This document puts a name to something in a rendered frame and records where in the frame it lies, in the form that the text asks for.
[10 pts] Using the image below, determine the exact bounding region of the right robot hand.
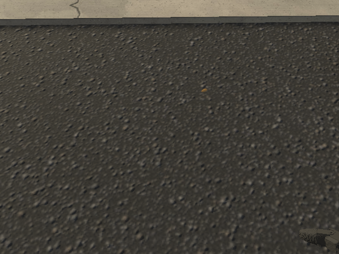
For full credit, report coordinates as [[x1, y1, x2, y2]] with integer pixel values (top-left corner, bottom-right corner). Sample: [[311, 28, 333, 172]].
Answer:
[[299, 228, 339, 254]]

